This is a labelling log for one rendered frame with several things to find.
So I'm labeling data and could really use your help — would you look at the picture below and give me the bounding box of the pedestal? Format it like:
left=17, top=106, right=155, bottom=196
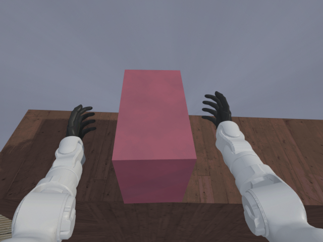
left=0, top=109, right=323, bottom=242

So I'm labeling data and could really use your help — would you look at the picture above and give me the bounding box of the left robot upper arm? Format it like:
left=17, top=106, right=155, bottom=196
left=0, top=192, right=76, bottom=242

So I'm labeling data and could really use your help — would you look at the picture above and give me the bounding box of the robot right hand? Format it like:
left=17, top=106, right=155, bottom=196
left=202, top=91, right=232, bottom=129

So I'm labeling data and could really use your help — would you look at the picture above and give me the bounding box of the carton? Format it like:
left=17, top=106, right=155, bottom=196
left=112, top=70, right=197, bottom=204

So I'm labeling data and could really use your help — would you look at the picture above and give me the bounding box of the right robot upper arm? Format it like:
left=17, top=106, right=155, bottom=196
left=242, top=182, right=323, bottom=242

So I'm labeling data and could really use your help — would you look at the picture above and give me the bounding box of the robot left hand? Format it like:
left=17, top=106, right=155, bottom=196
left=66, top=104, right=96, bottom=140

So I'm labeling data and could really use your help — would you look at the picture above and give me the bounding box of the left robot forearm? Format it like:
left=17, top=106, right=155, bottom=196
left=12, top=136, right=86, bottom=236

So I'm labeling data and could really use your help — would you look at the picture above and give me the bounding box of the right robot forearm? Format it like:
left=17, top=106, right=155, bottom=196
left=216, top=121, right=307, bottom=220

